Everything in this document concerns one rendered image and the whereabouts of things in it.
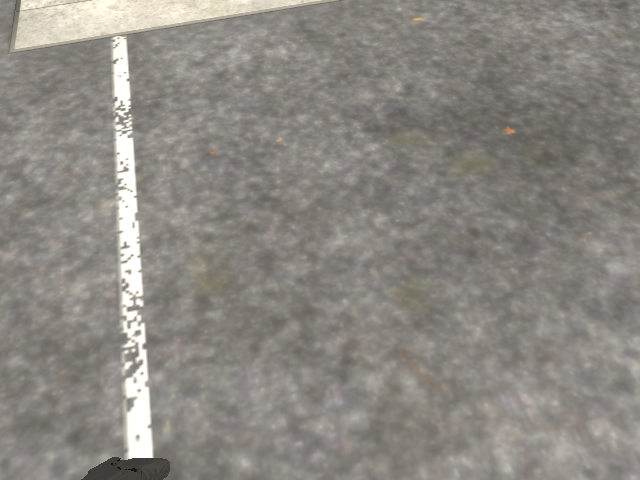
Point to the robot left hand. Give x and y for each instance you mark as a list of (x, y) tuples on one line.
[(131, 469)]

